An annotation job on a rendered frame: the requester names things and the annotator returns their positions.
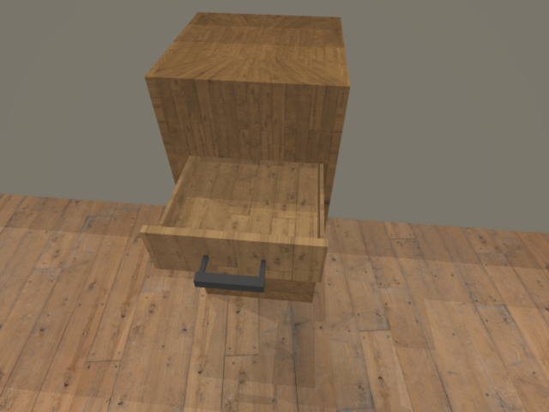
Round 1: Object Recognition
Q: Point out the handle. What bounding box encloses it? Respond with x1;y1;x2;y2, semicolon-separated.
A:
193;255;266;293

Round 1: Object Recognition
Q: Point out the drawer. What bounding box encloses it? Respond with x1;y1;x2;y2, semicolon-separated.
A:
139;155;329;282

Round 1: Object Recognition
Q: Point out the cabinet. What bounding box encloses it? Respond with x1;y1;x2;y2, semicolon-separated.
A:
144;12;350;303

